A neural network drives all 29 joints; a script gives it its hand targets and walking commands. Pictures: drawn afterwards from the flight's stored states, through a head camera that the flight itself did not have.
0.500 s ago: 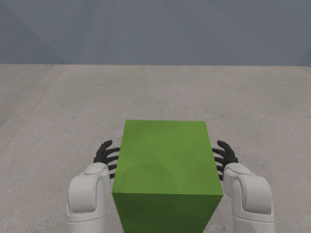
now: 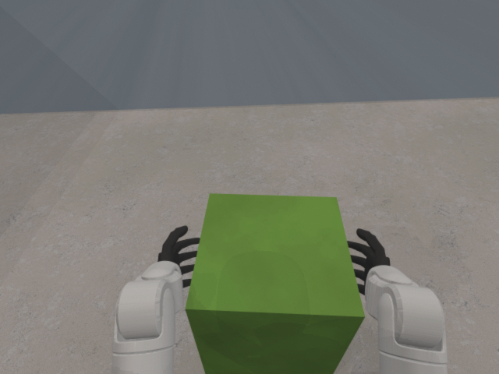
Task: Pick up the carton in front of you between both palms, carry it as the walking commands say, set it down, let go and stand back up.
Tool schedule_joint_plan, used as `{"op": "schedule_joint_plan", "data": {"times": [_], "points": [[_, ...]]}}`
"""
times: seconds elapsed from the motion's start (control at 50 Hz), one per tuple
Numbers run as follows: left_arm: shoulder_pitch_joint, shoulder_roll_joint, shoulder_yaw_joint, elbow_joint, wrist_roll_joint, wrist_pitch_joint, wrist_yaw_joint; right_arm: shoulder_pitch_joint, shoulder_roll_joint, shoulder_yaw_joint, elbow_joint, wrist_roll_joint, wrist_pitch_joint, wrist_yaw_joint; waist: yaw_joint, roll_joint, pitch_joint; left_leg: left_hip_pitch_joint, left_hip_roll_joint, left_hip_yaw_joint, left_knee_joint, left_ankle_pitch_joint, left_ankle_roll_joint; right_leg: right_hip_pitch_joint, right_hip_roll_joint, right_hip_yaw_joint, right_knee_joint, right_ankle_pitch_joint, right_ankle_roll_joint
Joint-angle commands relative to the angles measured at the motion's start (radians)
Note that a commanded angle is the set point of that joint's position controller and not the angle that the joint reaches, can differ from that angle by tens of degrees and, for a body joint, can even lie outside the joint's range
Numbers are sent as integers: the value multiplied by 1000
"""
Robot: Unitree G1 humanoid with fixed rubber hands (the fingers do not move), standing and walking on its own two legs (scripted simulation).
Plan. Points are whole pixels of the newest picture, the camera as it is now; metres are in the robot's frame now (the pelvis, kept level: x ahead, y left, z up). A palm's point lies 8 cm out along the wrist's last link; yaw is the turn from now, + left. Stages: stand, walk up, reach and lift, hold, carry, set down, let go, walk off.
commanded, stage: carry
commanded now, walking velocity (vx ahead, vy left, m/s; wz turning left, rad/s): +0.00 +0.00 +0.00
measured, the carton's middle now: (269, 289) +0.28 +0.00 +0.00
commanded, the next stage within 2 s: none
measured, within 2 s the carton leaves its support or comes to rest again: neither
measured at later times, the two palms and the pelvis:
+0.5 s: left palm (158, 281) +0.28 +0.17 +0.05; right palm (347, 277) +0.28 -0.13 +0.05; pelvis +0.02 +0.02 -0.01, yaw +1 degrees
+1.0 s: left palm (150, 293) +0.26 +0.18 +0.04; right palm (341, 288) +0.27 -0.11 +0.04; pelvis -0.03 +0.03 +0.00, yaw +1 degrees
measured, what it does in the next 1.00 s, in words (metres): stands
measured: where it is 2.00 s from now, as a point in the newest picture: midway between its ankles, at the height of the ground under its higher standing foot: outside the picture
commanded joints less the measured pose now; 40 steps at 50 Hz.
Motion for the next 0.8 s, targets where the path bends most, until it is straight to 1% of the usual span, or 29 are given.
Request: {"op": "schedule_joint_plan", "data": {"times": [0.0,0.02,0.06,0.1,0.14,0.18,0.24,0.26,0.3,0.4,0.44,0.5,0.54,0.6,0.7,0.74,0.78], "points": [[-445,-954,-695,-78,-411,-17,-262,-516,930,759,-97,450,-23,259,3,-94,-316,-28,66,-39,-22,404,-6,346,-166,161,39,629,4],[-429,-945,-698,-77,-409,-18,-258,-496,923,754,-96,445,-26,258,3,-80,-332,-23,67,-39,-4,467,-7,356,-164,156,62,669,1],[-404,-935,-705,-76,-398,-24,-255,-456,911,746,-78,427,-34,258,2,-71,-346,-31,60,-36,25,528,-9,369,-163,149,92,756,-7],[-394,-931,-714,-68,-388,-34,-257,-429,907,744,-53,414,-46,260,2,-78,-339,-48,50,-32,37,516,-12,371,-164,143,106,817,-13],[-394,-930,-727,-55,-381,-49,-261,-413,908,745,-25,402,-63,263,1,-78,-321,-56,45,-33,19,498,-11,361,-162,139,109,816,-12],[-392,-929,-735,-36,-372,-70,-266,-404,909,746,1,389,-86,267,1,-65,-299,-38,51,-38,1,545,-6,327,-152,130,114,748,-4],[-397,-921,-734,-10,-354,-112,-272,-397,902,735,38,362,-131,272,0,-6,-273,18,82,-52,21,730,6,241,-127,103,123,545,14],[-404,-920,-733,-7,-350,-127,-273,-401,902,730,43,356,-147,274,-1,6,-262,22,88,-55,25,765,11,225,-121,95,124,491,20],[-406,-910,-726,1,-339,-154,-273,-402,892,723,50,342,-176,275,-2,8,-247,10,93,-58,31,776,18,220,-116,90,128,441,25],[-376,-858,-672,54,-284,-222,-268,-386,834,686,85,296,-247,268,-3,-12,-227,-24,91,-59,33,682,29,222,-130,97,135,400,23],[-375,-840,-643,83,-257,-254,-265,-390,813,659,108,273,-281,266,-3,-16,-211,-44,88,-60,26,620,33,224,-134,101,126,371,26],[-385,-817,-607,125,-223,-310,-260,-400,794,628,146,241,-336,261,-2,-28,-201,-60,80,-64,13,536,38,232,-142,111,110,366,26],[-393,-806,-574,169,-195,-349,-258,-411,785,597,188,215,-373,259,0,-34,-195,-67,77,-67,4,489,42,233,-145,116,99,351,26],[-415,-798,-514,251,-149,-410,-259,-436,779,536,272,171,-431,259,1,-38,-179,-83,73,-74,-17,410,49,228,-147,122,75,295,29],[-493,-825,-416,402,-84,-520,-274,-505,816,435,431,102,-539,272,5,-38,-156,-107,68,-86,-49,304,59,217,-146,127,39,208,35],[-523,-857,-403,444,-75,-557,-284,-533,850,419,476,91,-576,281,6,-39,-158,-112,66,-89,-54,283,62,218,-145,126,31,195,36],[-545,-889,-405,465,-75,-579,-293,-554,882,419,497,87,-598,288,6,-41,-167,-111,63,-89,-53,277,63,222,-144,125,28,194,37]]}}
